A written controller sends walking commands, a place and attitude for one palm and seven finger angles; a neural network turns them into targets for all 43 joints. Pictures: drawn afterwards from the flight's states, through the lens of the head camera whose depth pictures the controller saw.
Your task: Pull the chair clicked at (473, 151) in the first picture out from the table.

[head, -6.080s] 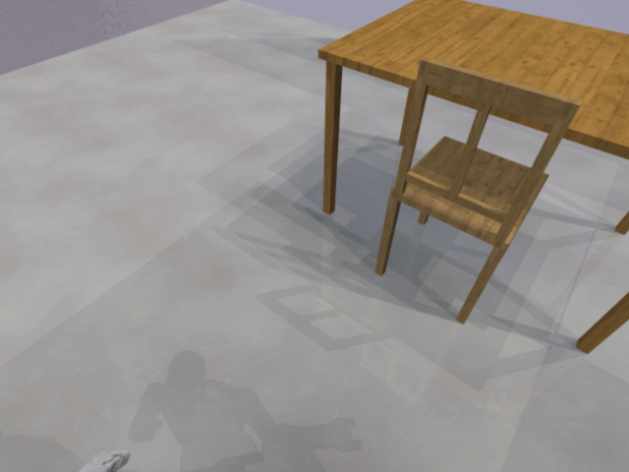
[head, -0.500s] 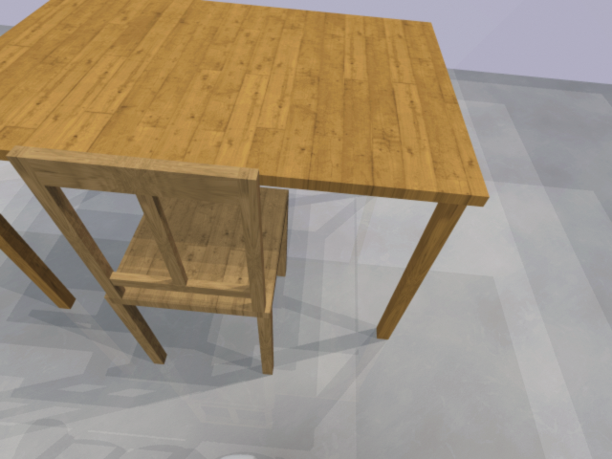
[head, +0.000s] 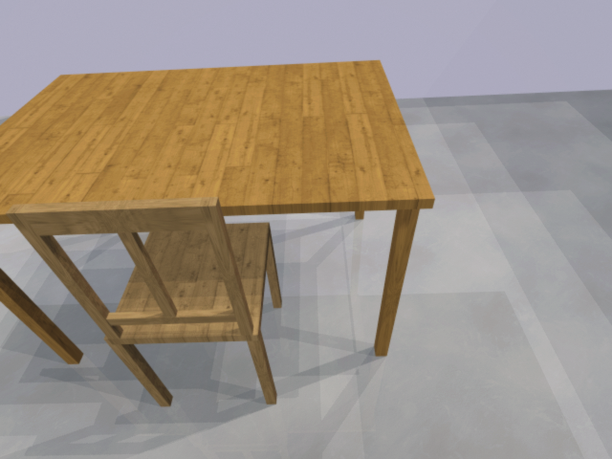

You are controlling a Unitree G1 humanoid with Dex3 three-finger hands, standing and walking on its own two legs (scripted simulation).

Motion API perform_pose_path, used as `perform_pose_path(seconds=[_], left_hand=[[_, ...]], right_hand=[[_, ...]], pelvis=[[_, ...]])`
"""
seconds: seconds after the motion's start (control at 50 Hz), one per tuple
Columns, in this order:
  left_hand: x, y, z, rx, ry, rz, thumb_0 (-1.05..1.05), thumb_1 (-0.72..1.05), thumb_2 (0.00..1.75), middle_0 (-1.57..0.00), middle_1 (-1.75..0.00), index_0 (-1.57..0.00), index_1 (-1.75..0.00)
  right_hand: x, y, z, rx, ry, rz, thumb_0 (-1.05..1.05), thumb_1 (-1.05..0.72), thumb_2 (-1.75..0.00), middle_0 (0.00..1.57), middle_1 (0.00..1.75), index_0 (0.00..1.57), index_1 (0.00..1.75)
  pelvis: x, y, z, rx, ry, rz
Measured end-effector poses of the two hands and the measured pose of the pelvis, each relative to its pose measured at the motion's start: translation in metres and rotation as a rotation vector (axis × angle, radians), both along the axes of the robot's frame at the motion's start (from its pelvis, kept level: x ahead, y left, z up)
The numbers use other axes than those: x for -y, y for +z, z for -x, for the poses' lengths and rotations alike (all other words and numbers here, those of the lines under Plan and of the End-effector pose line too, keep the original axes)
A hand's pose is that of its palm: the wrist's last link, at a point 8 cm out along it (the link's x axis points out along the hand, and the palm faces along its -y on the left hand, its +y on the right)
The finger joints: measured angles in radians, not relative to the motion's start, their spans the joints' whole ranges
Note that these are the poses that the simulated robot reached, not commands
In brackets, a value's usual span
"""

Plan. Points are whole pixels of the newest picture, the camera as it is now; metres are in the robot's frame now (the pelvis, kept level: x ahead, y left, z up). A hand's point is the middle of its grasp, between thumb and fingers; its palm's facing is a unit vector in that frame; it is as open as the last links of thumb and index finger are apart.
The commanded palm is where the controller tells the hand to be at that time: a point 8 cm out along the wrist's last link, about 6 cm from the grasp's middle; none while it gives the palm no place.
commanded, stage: come to a stop and stand still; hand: left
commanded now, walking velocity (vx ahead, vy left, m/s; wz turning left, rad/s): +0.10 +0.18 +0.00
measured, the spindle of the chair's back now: (151, 276) +0.49 +0.36 -0.11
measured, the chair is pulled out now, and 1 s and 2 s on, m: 0.00 0.00 0.00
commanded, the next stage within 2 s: look again from close up in 0.64 s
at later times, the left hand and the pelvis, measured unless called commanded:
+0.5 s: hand out of the picture -0.01 +0.21 -0.19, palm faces +0.07 -0.98 -0.20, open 7.4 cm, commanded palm none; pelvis +0.02 +0.04 -0.01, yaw +0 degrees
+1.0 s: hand out of the picture +0.01 +0.22 -0.18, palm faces +0.00 -0.97 -0.24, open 7.4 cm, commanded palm none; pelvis -0.01 +0.04 -0.01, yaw +1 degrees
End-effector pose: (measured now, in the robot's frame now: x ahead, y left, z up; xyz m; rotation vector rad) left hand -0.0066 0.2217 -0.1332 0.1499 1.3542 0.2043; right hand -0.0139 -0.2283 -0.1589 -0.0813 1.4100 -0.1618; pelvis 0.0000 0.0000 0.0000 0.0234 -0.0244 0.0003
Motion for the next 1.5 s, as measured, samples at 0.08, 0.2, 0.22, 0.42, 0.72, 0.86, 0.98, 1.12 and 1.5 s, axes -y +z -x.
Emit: perform_pose_path(seconds=[0.08,0.2,0.22,0.42,0.72,0.86,0.98,1.12,1.5], left_hand=[[0.015,0.0,0.008,-0.022,0.014,0.027,0.0,0.9,0.9,-0.2,-0.3,-0.2,-0.3],[0.017,-0.006,0.024,-0.077,0.07,0.055,0.0,0.9,0.9,-0.2,-0.3,-0.21,-0.3],[0.014,-0.007,0.027,-0.09,0.079,0.058,0.0,0.9,0.9,-0.2,-0.3,-0.21,-0.3],[-0.028,-0.029,0.027,-0.163,0.068,0.057,0.0,0.9,0.9,-0.2,-0.3,-0.2,-0.3],[-0.048,-0.015,-0.023,-0.008,-0.019,0.017,0.0,0.9,0.9,-0.2,-0.3,-0.2,-0.3],[-0.047,-0.017,-0.02,0.02,-0.063,0.003,0.0,0.91,0.9,-0.2,-0.3,-0.2,-0.3],[-0.05,-0.014,-0.012,0.009,-0.065,-0.017,0.0,0.9,0.9,-0.2,-0.3,-0.2,-0.3],[-0.044,-0.011,-0.005,-0.007,-0.06,-0.028,0.0,0.9,0.9,-0.2,-0.3,-0.2,-0.3],[-0.001,-0.021,-0.002,-0.04,-0.027,0.046,0.0,0.9,0.9,-0.2,-0.3,-0.2,-0.3]], right_hand=[[0.002,0.002,0.018,-0.058,0.001,-0.009,0.0,-0.92,-0.9,0.2,0.3,0.2,0.3],[-0.003,0.005,0.013,-0.116,0.04,0.015,0.01,-0.92,-0.9,0.2,0.3,0.2,0.3],[-0.006,0.006,0.007,-0.112,0.047,0.022,0.01,-0.92,-0.9,0.2,0.3,0.2,0.3],[-0.04,0.009,-0.067,0.084,0.067,0.076,0.0,-0.93,-0.9,0.2,0.3,0.2,0.3],[-0.044,0.013,-0.062,0.123,0.052,0.056,-0.01,-0.94,-0.9,0.2,0.3,0.2,0.3],[-0.037,0.007,-0.026,0.074,0.067,0.049,0.0,-0.93,-0.9,0.2,0.3,0.2,0.3],[-0.038,-0.002,-0.003,0.034,0.058,0.022,0.0,-0.92,-0.9,0.2,0.3,0.2,0.3],[-0.038,-0.005,0.002,0.024,0.056,-0.009,0.0,-0.91,-0.9,0.2,0.3,0.2,0.3],[-0.007,0.006,-0.034,0.046,0.077,0.042,0.0,-0.91,-0.9,0.2,0.3,0.2,0.3]], pelvis=[[0.003,0.002,-0.002,-0.007,0.002,-0.005],[-0.007,0.0,-0.006,-0.022,0.029,0.004],[-0.01,-0.001,-0.007,-0.023,0.03,0.004],[-0.038,-0.011,-0.017,-0.007,0.005,-0.001],[-0.044,-0.003,-0.009,0.002,0.004,0.009],[-0.042,-0.009,0.005,-0.011,0.012,0.028],[-0.038,-0.012,0.009,-0.003,0.012,0.022],[-0.028,-0.011,0.011,-0.004,0.009,0.011],[-0.005,-0.008,-0.004,-0.016,0.009,0.01]])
